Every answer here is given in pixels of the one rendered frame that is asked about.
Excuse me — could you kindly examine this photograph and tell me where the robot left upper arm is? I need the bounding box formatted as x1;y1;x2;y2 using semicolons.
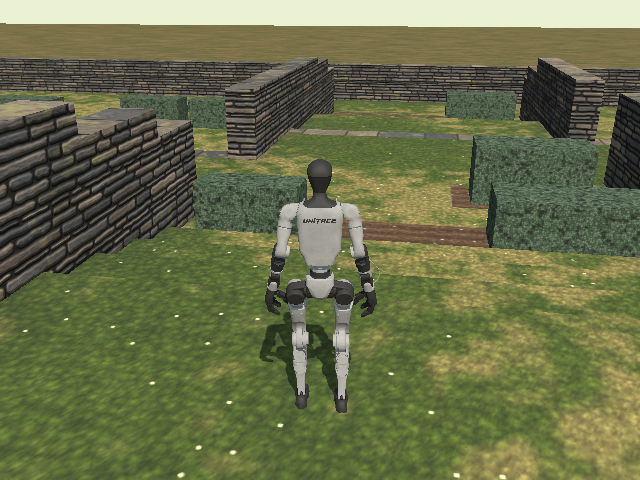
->
274;203;299;259

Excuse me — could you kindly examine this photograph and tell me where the robot left foot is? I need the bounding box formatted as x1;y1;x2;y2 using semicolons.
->
295;383;310;409

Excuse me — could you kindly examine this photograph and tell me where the robot right upper arm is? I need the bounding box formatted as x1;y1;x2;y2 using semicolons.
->
341;203;366;259

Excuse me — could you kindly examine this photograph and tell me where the left robot forearm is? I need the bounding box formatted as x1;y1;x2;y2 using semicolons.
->
267;243;285;291

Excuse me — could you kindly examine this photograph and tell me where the right robot hand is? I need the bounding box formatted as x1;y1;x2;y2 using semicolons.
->
353;289;377;317

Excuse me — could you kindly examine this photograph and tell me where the left robot hand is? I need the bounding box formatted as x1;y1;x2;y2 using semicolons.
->
265;288;288;315

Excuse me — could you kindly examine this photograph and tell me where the right robot forearm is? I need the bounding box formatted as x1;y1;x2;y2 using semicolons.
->
355;244;375;292

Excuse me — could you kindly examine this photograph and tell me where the left robot thigh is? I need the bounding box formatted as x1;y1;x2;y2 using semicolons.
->
286;279;309;349

